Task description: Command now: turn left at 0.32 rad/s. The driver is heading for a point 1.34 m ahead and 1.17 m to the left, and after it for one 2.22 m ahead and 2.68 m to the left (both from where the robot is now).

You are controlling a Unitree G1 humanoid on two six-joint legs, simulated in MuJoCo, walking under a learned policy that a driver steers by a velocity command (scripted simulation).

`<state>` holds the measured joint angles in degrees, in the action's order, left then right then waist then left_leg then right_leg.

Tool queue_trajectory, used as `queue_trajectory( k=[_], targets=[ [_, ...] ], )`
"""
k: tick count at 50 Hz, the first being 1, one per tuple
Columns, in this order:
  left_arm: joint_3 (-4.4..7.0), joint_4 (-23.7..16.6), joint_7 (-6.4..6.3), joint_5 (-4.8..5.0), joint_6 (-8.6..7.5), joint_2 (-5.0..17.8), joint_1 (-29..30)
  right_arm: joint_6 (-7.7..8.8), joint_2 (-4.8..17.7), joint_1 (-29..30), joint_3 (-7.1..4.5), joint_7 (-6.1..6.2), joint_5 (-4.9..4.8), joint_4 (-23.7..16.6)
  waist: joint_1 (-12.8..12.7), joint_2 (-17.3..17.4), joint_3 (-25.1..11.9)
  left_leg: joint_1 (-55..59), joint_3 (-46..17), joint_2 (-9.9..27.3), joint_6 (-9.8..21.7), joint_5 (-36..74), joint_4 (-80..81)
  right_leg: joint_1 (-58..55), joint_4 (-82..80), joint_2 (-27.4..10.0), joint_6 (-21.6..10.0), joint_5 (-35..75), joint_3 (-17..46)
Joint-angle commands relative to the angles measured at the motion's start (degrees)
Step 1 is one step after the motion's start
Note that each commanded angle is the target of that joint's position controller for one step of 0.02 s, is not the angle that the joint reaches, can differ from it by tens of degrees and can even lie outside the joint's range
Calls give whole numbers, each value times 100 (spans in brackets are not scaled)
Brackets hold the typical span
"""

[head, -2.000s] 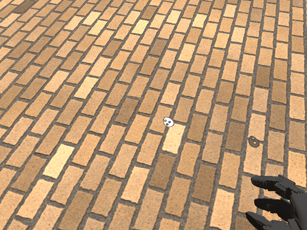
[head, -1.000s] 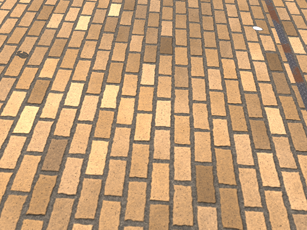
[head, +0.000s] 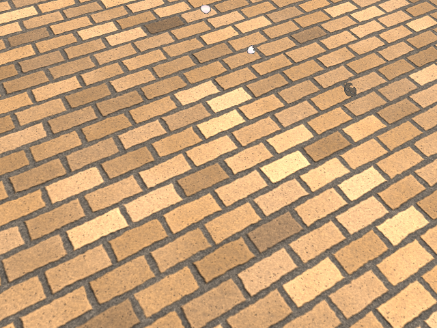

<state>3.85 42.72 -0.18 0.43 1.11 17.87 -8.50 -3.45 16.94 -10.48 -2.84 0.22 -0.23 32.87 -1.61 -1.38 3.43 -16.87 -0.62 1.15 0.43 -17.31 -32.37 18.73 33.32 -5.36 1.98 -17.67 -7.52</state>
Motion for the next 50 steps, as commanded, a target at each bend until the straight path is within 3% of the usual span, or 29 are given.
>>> queue_trajectory(
  k=[1,2,3,5,8,10,12,13,15,17,18,19,20,21,22,23,24,29,33,35,36,37,38,39,40,41,42,44,50],
  targets=[
    [106,-552,-11,-141,-142,562,431,144,1222,-576,-337,50,259,-359,579,1349,-1101,1261,-2453,2156,1867,3075,1251,1574,2389,253,185,-1973,652],
    [159,-511,-40,-6,-97,657,427,239,1050,-382,-265,29,281,-258,430,1112,-925,1028,-1964,1803,1679,2733,1297,1529,2779,202,126,-1646,816],
    [170,-371,-76,16,-42,592,221,301,928,-56,-239,27,193,-214,263,996,-808,936,-1579,1450,1374,2364,1291,1513,2808,168,118,-1244,873],
    [189,-198,-125,-68,39,583,-47,362,643,297,-109,56,95,-176,93,1019,-738,707,-1166,1174,1179,2818,1254,1224,2932,194,237,-596,882],
    [98,-153,-105,-21,34,349,-156,374,409,412,-28,66,125,-75,27,964,-798,733,-879,946,1128,2920,1173,778,2130,191,320,-207,852],
    [13,-217,-84,-36,25,227,60,349,476,306,-54,55,121,32,189,966,-756,791,-979,980,1173,2791,1100,470,1329,199,298,-326,812],
    [-2,-241,-67,-26,26,288,95,320,563,214,-80,29,122,158,273,995,-728,782,-1207,1086,1290,2648,1052,197,809,241,259,-526,773],
    [21,-287,-79,-7,21,384,174,303,749,172,-139,13,79,187,323,1044,-593,715,-1445,1088,1345,2627,1031,177,607,357,230,-527,735],
    [57,-302,-112,-9,-13,465,96,261,986,219,-228,14,-46,225,223,1000,-452,751,-1902,1076,1373,2619,956,152,28,557,119,-315,747],
    [85,-224,-111,-54,-98,526,-262,225,1019,403,-266,71,-144,171,-16,845,-582,594,-2144,901,1161,2559,749,-426,-825,554,-80,680,859],
    [148,-189,-130,-113,-128,748,-539,233,884,477,-245,110,-126,92,-93,553,-809,152,-2011,677,891,2148,410,-1090,-870,137,-246,1585,1121],
    [290,-141,-160,-170,-101,1218,-645,255,611,424,-205,108,-107,-47,85,-567,-925,-740,-1236,31,506,1027,-318,-1710,-830,-628,-692,2581,1655],
    [324,-120,-170,-176,-64,1180,-698,251,568,471,-213,113,-131,-55,-98,-1405,-824,-1508,-333,-589,116,-684,-1227,-1827,-1305,-1473,-1433,2976,2420],
    [222,-268,-213,-230,-77,857,-509,237,825,477,-337,101,-99,-26,-173,-1288,-817,-1832,-270,-428,-124,-1912,-2647,-1809,-1492,-1969,-1857,3360,2717],
    [150,-393,-260,-235,-87,654,-180,191,896,328,-428,77,-121,63,5,-833,-772,-1923,-408,-221,-231,-1747,-3342,-1683,-1459,-1822,-1770,3331,2367],
    [128,-479,-284,-166,-99,541,184,101,792,146,-436,75,-148,146,186,-649,-618,-1960,-413,-65,-351,-1431,-3447,-1570,-1398,-1517,-1518,3099,1832],
    [144,-496,-289,-102,-116,562,355,27,652,137,-400,68,-150,143,213,-641,-450,-2066,-335,56,-443,-1066,-3214,-1543,-1434,-1339,-1339,2873,1460],
    [263,-476,-293,-120,-3,804,244,-32,333,488,-286,-119,-151,-232,-79,-797,-543,-1419,246,286,-520,-444,-1851,-1504,-1474,-1203,-1253,2646,435],
    [375,-447,-127,39,-48,1030,247,-114,582,235,-414,-215,-140,-352,23,-795,-688,-682,626,196,-203,-203,-898,-1462,-1147,-1477,-1079,2695,159],
    [369,-404,-59,142,-66,901,328,-149,663,-233,-525,-185,-147,-243,327,-600,-744,128,761,-21,92,376,-17,-1137,-407,-1353,-704,2362,-187],
    [326,-283,-4,117,-83,686,43,-121,962,-756,-678,-85,-119,-104,532,47,-888,1080,350,-101,394,1193,587,-539,676,-955,-346,1872,-489],
    [200,-580,6,-157,-100,315,210,-70,1880,-1098,-904,40,-99,-159,506,1943,-765,2171,-1999,1286,1117,4035,869,1439,2667,-127,230,-1375,-718],
    [163,-917,-60,-201,-140,298,653,156,1955,-905,-821,-38,146,-337,513,1916,-1451,2055,-3650,2045,2232,3538,1130,2271,3847,515,327,-2344,700],
    [220,-927,-97,-98,-157,561,939,328,1607,-791,-728,-105,138,-323,644,1125,-1421,2046,-3243,1927,2126,2781,1324,2448,4108,388,195,-2020,1156],
    [225,-947,-133,-35,-197,549,1026,415,1424,-628,-655,-67,39,-257,496,949,-1092,1799,-2868,1640,1811,2288,1357,2485,3954,334,26,-1492,1294],
    [253,-829,-187,-86,-212,596,892,408,1238,-340,-594,-11,-86,-274,321,575,-927,1585,-2548,1373,1500,1934,1333,2424,3637,211,-27,-1005,1383],
    [293,-806,-215,-128,-210,695,800,362,1119,-27,-535,52,-147,-337,157,624,-833,1260,-2315,1190,1333,1895,1338,2192,3315,215,-29,-648,1411],
    [281,-706,-163,-132,-212,602,626,305,1077,146,-498,156,-63,-443,48,748,-955,988,-2126,925,1249,2152,1326,1796,3118,438,56,-189,1350],
    [198,-671,-121,-71,-184,377,725,202,1197,52,-546,258,-86,-439,143,837,-884,769,-2523,597,1143,1436,1174,1542,1699,858,301,80,1501]
  ],
)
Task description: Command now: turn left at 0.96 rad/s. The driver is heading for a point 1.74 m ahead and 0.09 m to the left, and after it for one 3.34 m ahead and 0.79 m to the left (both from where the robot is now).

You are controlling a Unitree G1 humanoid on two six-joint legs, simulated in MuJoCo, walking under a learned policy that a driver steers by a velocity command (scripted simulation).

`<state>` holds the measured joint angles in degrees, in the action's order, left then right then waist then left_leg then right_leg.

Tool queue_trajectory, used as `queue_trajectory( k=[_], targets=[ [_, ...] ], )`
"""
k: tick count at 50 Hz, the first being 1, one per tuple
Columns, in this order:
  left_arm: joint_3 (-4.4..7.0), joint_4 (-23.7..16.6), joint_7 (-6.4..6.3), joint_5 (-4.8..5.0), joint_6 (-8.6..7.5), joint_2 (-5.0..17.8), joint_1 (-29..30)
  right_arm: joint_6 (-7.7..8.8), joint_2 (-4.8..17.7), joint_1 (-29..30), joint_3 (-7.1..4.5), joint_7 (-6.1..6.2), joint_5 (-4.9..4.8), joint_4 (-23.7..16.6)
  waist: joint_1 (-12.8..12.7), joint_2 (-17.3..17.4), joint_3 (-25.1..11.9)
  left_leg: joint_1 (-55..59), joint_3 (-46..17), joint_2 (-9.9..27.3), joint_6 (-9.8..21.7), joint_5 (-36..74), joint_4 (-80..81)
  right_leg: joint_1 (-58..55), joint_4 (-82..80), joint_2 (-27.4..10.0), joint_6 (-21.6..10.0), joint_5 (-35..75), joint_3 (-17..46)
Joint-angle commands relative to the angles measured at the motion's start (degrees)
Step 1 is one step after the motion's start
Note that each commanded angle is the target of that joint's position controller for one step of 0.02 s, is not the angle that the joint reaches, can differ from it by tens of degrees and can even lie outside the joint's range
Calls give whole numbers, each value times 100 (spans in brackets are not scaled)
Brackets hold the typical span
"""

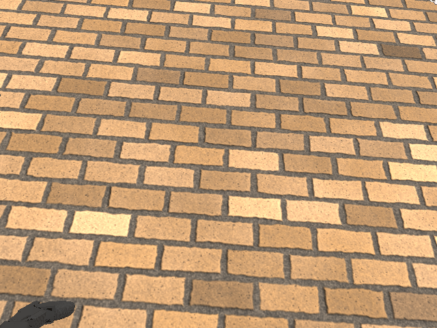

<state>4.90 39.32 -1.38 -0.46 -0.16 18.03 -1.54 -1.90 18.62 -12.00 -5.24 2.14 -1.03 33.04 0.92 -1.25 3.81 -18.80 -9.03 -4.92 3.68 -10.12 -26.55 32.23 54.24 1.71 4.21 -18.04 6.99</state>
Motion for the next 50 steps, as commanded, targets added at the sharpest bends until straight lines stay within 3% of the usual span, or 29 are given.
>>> queue_trajectory(
  k=[1,7,10,11,12,13,14,15,16,18,20,21,22,23,25,26,27,28,29,30,31,32,33,34,35,37,39,43,50],
  targets=[
    [95,-334,6,26,-62,369,62,30,1031,229,-309,69,-4,-471,-89,871,-891,896,-1797,1164,789,560,564,123,-569,188,82,130,85],
    [128,-359,85,66,-208,474,85,-60,1049,351,-310,8,-9,-555,25,1135,-967,915,-2514,1029,718,995,188,-501,-1564,319,-50,-19,229],
    [208,-249,135,86,-268,599,-314,-101,1001,603,-280,-24,-70,-645,-186,1157,-1001,677,-2688,750,522,1023,-88,-1480,-2806,256,-184,489,108],
    [260,-185,121,66,-265,704,-499,-112,876,594,-233,-31,-103,-660,-248,901,-1066,316,-2479,492,311,302,-431,-2162,-3389,-89,-307,1139,176],
    [303,-268,81,2,-205,1000,-409,-127,458,11,-117,-59,-44,-562,94,-326,-1362,-318,-1634,-122,2,-1935,-1585,-3007,-3498,-1335,-785,1619,1206],
    [296,-297,77,-193,-161,1109,-388,-79,726,2,-194,-62,-90,-699,192,-1521,-979,-1400,-656,-591,-320,-2792,-2766,-2769,-3796,-2155,-1660,2075,2488],
    [250,-419,50,-184,-179,855,-227,-33,1215,-56,-332,-83,-20,-594,178,-1166,-778,-1654,-486,-61,-562,-2440,-3687,-2554,-3799,-2412,-1932,1919,2440],
    [173,-494,-15,-126,-156,592,-39,-52,1336,-32,-385,-98,-46,-466,159,-805,-636,-1675,-295,146,-669,-1990,-4024,-2395,-3725,-2076,-1763,1573,1732],
    [124,-501,-61,-68,-112,489,-67,-90,1174,-3,-344,-71,-2,-342,94,-510,-590,-1584,-198,197,-758,-1705,-4265,-2304,-3624,-1698,-1601,1318,1333],
    [62,-401,-91,18,-47,534,-290,-89,699,58,-163,-72,52,-335,-39,-343,-497,-1541,39,141,-872,-1604,-4518,-2246,-3614,-1500,-1693,1977,982],
    [33,-288,-44,-18,-26,550,-549,-17,356,264,-4,-44,58,-366,-187,-445,-615,-1282,116,119,-897,-1736,-3767,-2452,-3564,-1329,-1751,2430,732],
    [-22,-257,1,-18,-32,438,-520,10,181,285,78,-39,110,-340,-159,-528,-734,-961,138,238,-911,-1780,-3066,-2496,-3503,-1238,-1703,2449,619],
    [-69,-246,63,7,-32,361,-393,28,-9,254,165,-52,177,-287,-87,-684,-821,-440,342,409,-931,-1817,-2214,-2387,-3497,-1095,-1607,2365,479],
    [-27,-231,116,69,-6,495,-427,48,-42,333,181,-62,189,-261,-154,-938,-742,-105,567,374,-968,-1855,-1555,-2294,-3490,-1002,-1581,2356,504],
    [120,-185,148,175,60,976,-732,69,297,315,53,-49,92,-143,-245,-1101,-652,179,732,121,-969,-1276,-638,-2380,-3318,-1072,-1630,2544,884],
    [157,-190,148,234,76,1092,-764,81,377,183,12,-43,55,-66,-158,-1046,-664,417,741,29,-873,-811,-3,-2386,-3235,-1087,-1604,2650,1078],
    [162,-213,136,304,72,1101,-744,101,443,17,-19,-37,37,6,-49,-979,-713,831,687,39,-702,-322,661,-2263,-3152,-1067,-1492,2670,1228],
    [135,-221,118,335,40,987,-782,114,618,-125,-72,-10,32,36,-16,-829,-844,1457,465,339,-510,44,855,-1858,-3032,-979,-1238,2246,1270],
    [51,-286,129,265,-24,694,-761,92,879,-424,-137,54,110,40,55,-275,-1144,2307,-4,1146,-203,896,579,-1116,-2458,-742,-901,1315,1007],
    [-38,-468,146,269,-87,330,-743,13,1308,-274,-260,58,246,166,-129,1469,-916,2105,-845,2082,501,1650,523,-78,-1667,-10,-487,-289,-132],
    [44,-372,133,242,-98,636,-798,32,908,-30,-181,41,351,1,49,1509,-930,1899,-1125,2608,1037,2301,624,83,-445,-85,-225,-1647,-438],
    [168,-298,131,271,-49,859,-896,73,570,131,-65,48,374,-73,25,1218,-832,1772,-949,2640,1155,2770,650,272,598,-175,-90,-1768,-395],
    [188,-177,118,287,51,796,-1102,137,442,187,-31,57,288,-67,-48,988,-890,1899,-609,2380,933,1349,827,484,987,-377,-57,-1347,-401],
    [148,-247,140,260,118,686,-1013,233,430,121,-44,50,104,15,60,1043,-672,2031,-559,2262,778,-495,1176,951,1079,-597,-32,-778,-391],
    [108,-365,170,257,139,581,-781,323,479,9,-47,58,27,92,175,1153,-431,2067,-606,2241,693,-1473,1467,1334,1128,-705,-30,-445,-404],
    [61,-561,251,286,95,489,-524,445,538,-199,-62,53,81,176,319,1030,-214,2199,-521,2237,617,-2042,1790,1667,1050,-741,-38,-90,-511],
    [33,-708,306,283,13,430,-356,557,560,-390,-86,24,130,249,421,833,-163,2470,-261,2316,580,-1824,1908,1855,750,-801,-83,181,-505],
    [-51,-913,398,280,-44,303,-235,666,763,-454,-168,-72,118,380,369,790,85,2362,467,2429,515,-1422,2065,1769,236,-961,-169,507,-549],
    [-220,-1210,538,333,-38,273,214,635,1092,-603,-303,-239,39,680,302,577,616,2354,1783,2472,292,-740,2078,1429,-421,-1081,-671,252,-1017]
  ],
)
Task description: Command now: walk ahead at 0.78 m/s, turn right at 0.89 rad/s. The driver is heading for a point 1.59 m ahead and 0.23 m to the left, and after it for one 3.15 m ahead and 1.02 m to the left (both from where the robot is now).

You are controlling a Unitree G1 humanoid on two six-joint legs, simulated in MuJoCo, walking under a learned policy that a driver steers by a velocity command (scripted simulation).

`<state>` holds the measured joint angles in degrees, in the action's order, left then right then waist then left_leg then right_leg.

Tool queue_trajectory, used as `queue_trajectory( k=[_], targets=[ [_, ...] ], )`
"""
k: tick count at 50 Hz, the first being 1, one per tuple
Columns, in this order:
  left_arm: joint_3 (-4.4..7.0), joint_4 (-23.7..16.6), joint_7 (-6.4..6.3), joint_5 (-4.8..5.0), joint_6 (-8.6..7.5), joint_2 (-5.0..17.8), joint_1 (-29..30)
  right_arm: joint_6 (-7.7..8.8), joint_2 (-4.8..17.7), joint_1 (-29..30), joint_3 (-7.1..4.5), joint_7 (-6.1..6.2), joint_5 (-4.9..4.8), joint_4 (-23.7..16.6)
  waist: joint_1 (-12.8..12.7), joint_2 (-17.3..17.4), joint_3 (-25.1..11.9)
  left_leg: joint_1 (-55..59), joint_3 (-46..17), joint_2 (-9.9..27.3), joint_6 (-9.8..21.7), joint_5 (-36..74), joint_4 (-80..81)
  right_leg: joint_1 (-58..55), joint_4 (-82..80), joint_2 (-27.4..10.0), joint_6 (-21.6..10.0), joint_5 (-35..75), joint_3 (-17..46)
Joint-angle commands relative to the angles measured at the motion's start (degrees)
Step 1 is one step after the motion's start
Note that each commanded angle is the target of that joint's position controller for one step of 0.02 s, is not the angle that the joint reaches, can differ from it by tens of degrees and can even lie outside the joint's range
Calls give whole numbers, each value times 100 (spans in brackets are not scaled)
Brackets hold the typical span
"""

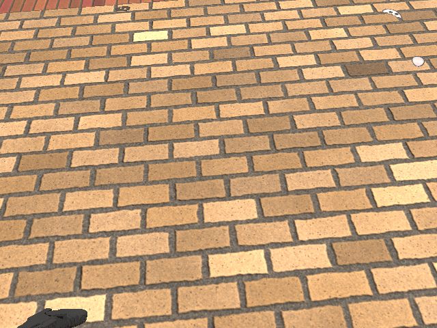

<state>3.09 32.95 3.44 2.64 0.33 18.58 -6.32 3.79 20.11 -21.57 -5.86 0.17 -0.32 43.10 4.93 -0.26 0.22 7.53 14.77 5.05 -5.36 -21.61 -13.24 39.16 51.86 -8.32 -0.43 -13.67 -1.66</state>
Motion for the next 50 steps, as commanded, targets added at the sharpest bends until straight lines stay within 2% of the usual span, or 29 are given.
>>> queue_trajectory(
  k=[1,2,4,5,6,7,8,10,11,14,17,20,24,26,27,28,29,30,31,33,36,39,41,43,46,47,48,49,50],
  targets=[
    [-32,-559,63,25,-83,284,591,44,1021,454,-257,-61,-34,-325,-230,478,905,-415,-325,1375,1135,1122,537,242,-350,80,-347,-374,-372],
    [37,-469,39,20,-74,450,242,28,1140,522,-282,-69,-45,-325,-480,567,630,-624,-76,1276,1087,2749,-26,-616,-375,452,-465,-591,-733],
    [450,153,-73,57,-36,1143,-1908,62,1122,533,-202,-63,-85,-351,-1695,321,-694,-2043,265,982,862,5676,-2954,-4310,-686,1386,-912,-311,-999],
    [611,547,-177,102,-16,1659,-2732,181,336,371,59,-44,116,-511,-1760,-1190,-706,-4297,10,419,435,1043,-5282,-6006,-1309,684,-1184,-716,684],
    [522,281,-182,-3,-134,2000,-2481,379,-107,8,279,-53,2,-779,-1141,-2221,-2126,-5254,-1376,-398,383,-1305,-7206,-6487,-3205,-826,-2028,-3665,4659],
    [325,97,-73,-85,-297,1293,-2251,454,745,890,118,-18,-337,-825,-1593,-665,-1810,-5671,-2077,-184,557,-570,-7455,-6087,-3922,-1150,-1616,-3919,4838],
    [293,260,-52,-155,-391,1220,-2133,479,678,1164,132,14,-470,-905,-1443,-565,-892,-5961,-1892,-60,690,-98,-7318,-5254,-3965,-1241,-1470,-3214,4237],
    [160,360,-54,-296,-507,785,-1353,389,424,849,195,78,-228,-655,-805,-345,-181,-5354,-2018,493,839,817,-6679,-3619,-3648,-828,-1137,-1946,2742],
    [92,325,-69,-400,-563,545,-1116,252,379,476,182,13,-299,-473,-579,-688,-90,-4936,-2154,619,846,1258,-6597,-3049,-3667,-649,-949,-1413,2135],
    [53,499,-143,-366,-749,212,-1044,-83,169,314,167,-83,-349,-165,-453,-353,236,-4983,-2351,439,764,1893,-6234,-2796,-4003,-263,-438,132,700],
    [71,619,-257,-394,-842,225,-1204,-43,51,853,211,-149,-289,-317,-551,-392,650,-4989,-2041,40,736,2828,-4954,-2815,-4439,147,-51,1825,-448],
    [44,755,-441,-396,-852,241,-1431,85,-76,1260,255,-264,-257,-402,-619,-210,779,-4890,-1417,-317,845,3420,-3811,-3299,-4645,238,320,3212,-1034],
    [125,827,-717,-447,-658,745,-1477,153,21,1182,177,-441,-303,-494,-356,-453,420,-3984,-429,-906,1094,3219,-2844,-4179,-3769,20,617,6780,-1333],
    [249,770,-899,-397,-498,1088,-1276,-14,275,502,47,-438,-337,-455,158,-827,17,-3062,-174,-1131,1189,2681,-2910,-4439,-2520,-240,596,8801,-1345],
    [295,634,-920,-378,-465,1176,-817,-149,602,-594,-110,-386,-327,-206,769,-833,-311,-1951,-359,-1116,1382,2316,-3050,-4018,-1331,-329,528,9179,-1220],
    [303,412,-839,-339,-496,1176,20,-284,917,-2412,-265,-267,-285,271,1670,-478,-675,-330,-1206,-649,1845,2396,-2775,-2993,1020,-160,414,8107,-1004],
    [-2,224,-541,-239,-655,61,795,-330,425,-3131,-44,-190,-203,797,1744,1581,-9,242,-1554,-376,2085,3317,-2020,-1254,4419,1223,321,143,-1048],
    [-282,-177,-387,-172,-832,-895,245,-117,71,-2065,158,-280,101,589,444,2368,223,246,-2963,-608,2387,2607,-2483,676,5856,1596,190,-2169,251],
    [-381,-457,-257,-87,-1018,-764,-488,2,-46,-1281,205,-289,95,89,-169,1850,-627,549,-5320,244,3224,61,-1397,1497,5798,1557,-25,-2178,1108],
    [-233,-525,-113,-116,-1133,7,-390,106,58,-235,139,-251,1,-458,-768,-757,59,-1113,-6300,640,2903,-2129,265,917,3647,1023,-446,-795,1235],
    [-126,-374,-369,-301,-865,365,-352,230,224,546,98,-118,32,-752,-1010,-884,538,-2967,-5445,8,2771,-877,302,-76,2109,607,94,-371,1269],
    [-246,-698,-502,-419,-786,17,582,177,110,306,108,84,-184,-569,-507,-264,615,-3883,-4065,-653,2453,256,114,-1101,-203,600,448,548,798],
    [-270,-878,-475,-280,-766,-239,1038,89,244,170,56,145,-250,-444,-151,195,367,-4098,-3751,-919,2115,151,-163,-2012,-1332,945,644,1281,498],
    [-123,-840,-465,-76,-762,-50,947,18,248,-47,33,157,-301,-334,-37,470,62,-3480,-4019,-848,1931,-202,-550,-2361,-1920,1104,799,1459,677],
    [168,-629,-456,77,-824,336,219,-51,51,27,43,136,-254,-361,-518,757,-327,-2560,-4125,-734,1542,455,-1747,-3010,-2357,1000,553,822,782],
    [312,-412,-452,73,-865,536,-865,-25,-95,285,92,76,-176,-504,-1143,672,-892,-2912,-3837,-875,1290,993,-3100,-4230,-2099,641,325,591,931],
    [397,-199,-467,-37,-826,941,-2144,-4,-740,183,299,17,-2,-715,-1463,-486,-1967,-3865,-3227,-1109,1118,-453,-5249,-6048,-2116,-449,-54,-953,2371],
    [444,-114,-332,-318,-839,1437,-2103,90,-869,-559,417,-4,-396,-1078,-827,-3041,-2243,-5740,-2716,-1154,951,-1182,-6881,-6755,-3560,-1783,-1126,-3171,6142],
    [385,-276,-320,-310,-794,853,-1590,19,-330,-258,349,74,-507,-886,-972,-1971,-1352,-6435,-2505,-557,888,-392,-7511,-6121,-3824,-1649,-1138,-4532,6196]
  ],
)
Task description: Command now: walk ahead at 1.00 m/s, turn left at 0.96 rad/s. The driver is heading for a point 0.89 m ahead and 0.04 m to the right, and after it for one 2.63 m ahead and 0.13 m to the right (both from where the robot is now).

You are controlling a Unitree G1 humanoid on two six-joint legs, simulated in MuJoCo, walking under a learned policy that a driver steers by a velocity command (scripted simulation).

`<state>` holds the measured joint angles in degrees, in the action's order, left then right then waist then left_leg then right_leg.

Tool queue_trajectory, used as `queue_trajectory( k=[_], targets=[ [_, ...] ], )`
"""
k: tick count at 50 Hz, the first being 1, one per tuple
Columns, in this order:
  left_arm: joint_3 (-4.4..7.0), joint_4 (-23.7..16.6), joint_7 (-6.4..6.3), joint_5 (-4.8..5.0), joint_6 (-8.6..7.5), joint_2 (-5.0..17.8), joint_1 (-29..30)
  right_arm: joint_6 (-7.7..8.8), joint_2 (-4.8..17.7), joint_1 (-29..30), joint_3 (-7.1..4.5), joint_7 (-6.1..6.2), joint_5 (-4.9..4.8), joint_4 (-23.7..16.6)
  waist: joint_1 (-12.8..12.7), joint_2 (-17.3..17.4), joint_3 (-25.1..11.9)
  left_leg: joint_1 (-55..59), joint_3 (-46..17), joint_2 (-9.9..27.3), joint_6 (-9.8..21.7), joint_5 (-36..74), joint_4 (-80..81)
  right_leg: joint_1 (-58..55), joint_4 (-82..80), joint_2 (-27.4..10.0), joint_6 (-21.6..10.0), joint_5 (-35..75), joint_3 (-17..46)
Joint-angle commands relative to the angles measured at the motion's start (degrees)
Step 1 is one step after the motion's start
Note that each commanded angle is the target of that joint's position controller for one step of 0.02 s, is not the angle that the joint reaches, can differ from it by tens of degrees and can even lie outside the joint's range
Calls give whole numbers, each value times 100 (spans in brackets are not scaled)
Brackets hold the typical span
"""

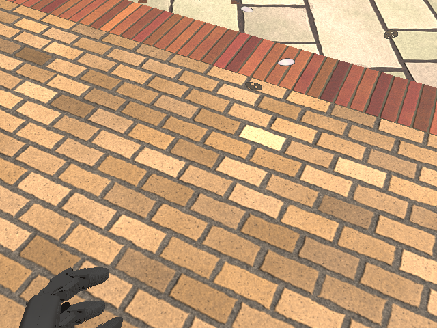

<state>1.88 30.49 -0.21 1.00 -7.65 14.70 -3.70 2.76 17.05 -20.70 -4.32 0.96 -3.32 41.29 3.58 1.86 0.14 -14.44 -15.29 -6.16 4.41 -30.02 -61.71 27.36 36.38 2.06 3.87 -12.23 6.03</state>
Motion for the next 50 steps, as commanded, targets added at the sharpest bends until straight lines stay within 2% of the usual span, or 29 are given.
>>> queue_trajectory(
  k=[1,2,3,6,12,15,17,19,20,21,22,23,24,25,26,28,29,32,37,39,41,43,44,45,46,47,48,49,50],
  targets=[
    [426,17,5,-89,60,873,-1700,73,247,348,141,-15,-19,-795,-994,-1354,-617,-4291,756,713,-95,900,-2734,-4274,-2167,-2386,-1354,-3651,4157],
    [390,154,-4,-137,110,788,-1674,41,259,686,117,-44,147,-848,-959,-483,-285,-3976,866,931,-92,1158,-2514,-3643,-2077,-2088,-1230,-2361,3070],
    [360,307,1,-171,126,708,-1588,37,242,981,89,-85,232,-985,-866,-338,51,-3779,846,1101,-79,1330,-2167,-3094,-2081,-1825,-1169,-1502,2314],
    [247,721,44,-95,95,328,-1480,-107,80,1078,103,-206,51,-1137,-604,-748,283,-3559,884,1419,-66,1395,-1736,-2552,-2252,-1543,-987,-327,989],
    [264,1211,19,-168,31,719,-1822,-46,-4,1837,251,-324,151,-1395,-639,-251,835,-3508,1057,1233,-127,2750,-58,-2130,-2895,-1501,-1075,1035,-365],
    [250,1576,23,-11,98,1011,-2425,131,-59,2653,320,-460,163,-1652,-778,-95,1157,-3118,1509,942,75,2944,1494,-2530,-3297,-1678,-1219,1802,-490],
    [217,1724,39,69,174,1205,-2468,241,32,2884,281,-538,206,-1720,-644,-287,1070,-2380,2001,690,180,2751,2195,-2855,-3061,-1673,-1262,3715,-698],
    [208,1893,-7,18,220,1469,-2592,249,435,2355,82,-481,208,-1689,-123,-1003,348,-969,2049,320,330,2291,2315,-3145,-1988,-1845,-1239,6573,-686],
    [204,1963,-33,-19,260,1582,-2472,211,777,1296,-95,-391,179,-1468,543,-1276,-268,433,1959,243,451,2281,2534,-2856,-860,-1793,-1161,7146,-706],
    [175,1884,-53,-41,245,1582,-2141,135,1024,-80,-248,-262,172,-1112,1339,-1287,-786,2451,1496,673,538,2520,2731,-1509,764,-1521,-945,6205,-752],
    [-42,1610,-17,-189,184,579,-2606,105,1523,-746,-316,-136,320,-814,812,234,-1875,4714,-583,2246,670,1433,2498,441,3134,-631,-776,332,-564],
    [-113,1572,6,121,12,474,-2959,193,1310,-879,-232,-173,471,-877,648,1016,-3255,4878,-3002,3103,1147,-287,3680,947,4347,-291,-825,-1452,439],
    [73,1362,-33,368,-3,914,-1989,250,804,-717,-125,-221,457,-712,783,516,-2018,4017,-2538,2765,893,-550,4265,1602,4631,-498,-790,-1137,399],
    [59,1175,-53,397,19,736,-1597,286,617,-425,-74,-231,381,-539,561,355,-903,3043,-1637,2669,817,-31,4450,1946,4512,-696,-727,-743,177],
    [43,1173,-74,273,75,566,-1474,333,472,-45,-46,-237,391,-434,239,-2,-409,2130,-1008,2527,739,641,4611,1762,4351,-959,-681,-421,101],
    [73,1320,-15,220,350,304,-1945,424,-30,464,38,-276,494,-293,-354,360,-99,938,113,2249,630,1301,4919,1059,4201,-1287,-625,-1,143],
    [71,1349,11,247,482,190,-1998,441,-160,669,40,-294,421,-222,-476,351,71,631,568,2192,561,1606,5089,991,4112,-1383,-599,-77,128],
    [75,1131,27,168,681,150,-1528,490,-18,1029,-7,-241,407,-97,-646,215,716,17,1762,2031,335,2534,5425,1365,3713,-1454,-471,368,57],
    [33,756,274,60,565,314,-563,504,538,835,-102,-43,402,-5,-464,-337,989,399,2977,1695,159,3056,5690,1050,1532,-1097,-680,2189,-732],
    [80,618,405,82,516,469,-337,438,909,717,-170,-23,373,28,-473,-292,906,1089,3127,1815,46,4690,5404,706,878,-789,-887,2217,-1161],
    [244,613,412,183,578,843,-798,264,1297,701,-266,-24,303,-12,-825,148,375,1908,3156,1926,-48,7766,4341,42,897,-223,-1086,1517,-1672],
    [576,983,347,163,759,1528,-2674,120,1467,1072,-308,-54,201,-175,-1828,422,-504,1450,2962,1992,-61,9038,1767,-2134,981,145,-1428,716,-1610],
    [721,1217,218,152,833,1782,-3425,191,1108,1193,-211,-107,125,-144,-2148,-227,-628,364,2888,1409,-385,6503,-441,-3549,278,66,-1625,1392,-1004],
    [692,1109,178,20,804,2083,-2751,422,-111,718,106,-197,332,-480,-968,-2883,-216,-2016,2303,-102,-809,-386,-3300,-4297,-6,-532,-2402,3065,1034],
    [574,608,254,-242,579,1964,-2201,643,132,-67,221,-224,220,-711,-506,-2395,-1916,-2780,738,-172,-589,-636,-3904,-4965,-1351,-1732,-3331,668,4152],
    [537,351,308,-163,468,1551,-2052,730,771,866,112,-200,141,-799,-862,-993,-1478,-2708,521,129,-335,-160,-3298,-4317,-2090,-1750,-2911,168,4381],
    [515,382,343,-77,353,1459,-1740,714,730,1310,85,-133,117,-960,-523,-4,-493,-2813,629,293,-296,189,-2544,-3266,-2141,-1582,-2666,401,3959],
    [480,325,347,-11,278,1326,-1384,631,677,1327,96,-59,255,-884,-266,465,-263,-2500,608,541,-377,378,-2091,-2532,-1948,-1434,-2530,1145,3438],
    [499,224,289,-49,266,1380,-1102,532,730,1176,60,-43,341,-828,-92,402,-238,-2018,560,683,-486,498,-1743,-1891,-1855,-1266,-2472,2054,2949]
  ],
)
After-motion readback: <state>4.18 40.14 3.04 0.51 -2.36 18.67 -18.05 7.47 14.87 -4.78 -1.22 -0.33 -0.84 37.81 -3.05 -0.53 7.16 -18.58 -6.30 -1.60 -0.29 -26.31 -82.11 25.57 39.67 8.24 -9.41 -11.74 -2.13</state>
